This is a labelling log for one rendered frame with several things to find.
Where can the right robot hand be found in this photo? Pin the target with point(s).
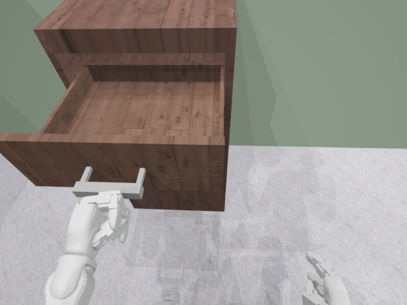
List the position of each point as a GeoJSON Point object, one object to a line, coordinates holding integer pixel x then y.
{"type": "Point", "coordinates": [330, 291]}

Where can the cabinet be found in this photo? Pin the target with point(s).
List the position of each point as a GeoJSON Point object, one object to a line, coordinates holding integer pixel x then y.
{"type": "Point", "coordinates": [79, 32]}

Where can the left robot forearm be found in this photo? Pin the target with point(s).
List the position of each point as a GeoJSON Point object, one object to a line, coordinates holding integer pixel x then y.
{"type": "Point", "coordinates": [72, 283]}

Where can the handle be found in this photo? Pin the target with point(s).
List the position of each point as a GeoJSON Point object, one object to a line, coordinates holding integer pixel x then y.
{"type": "Point", "coordinates": [128, 190]}

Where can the drawer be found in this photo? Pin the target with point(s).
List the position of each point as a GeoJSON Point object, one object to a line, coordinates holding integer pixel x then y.
{"type": "Point", "coordinates": [119, 117]}

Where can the left robot hand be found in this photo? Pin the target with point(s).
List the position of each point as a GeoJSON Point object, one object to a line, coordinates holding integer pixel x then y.
{"type": "Point", "coordinates": [105, 211]}

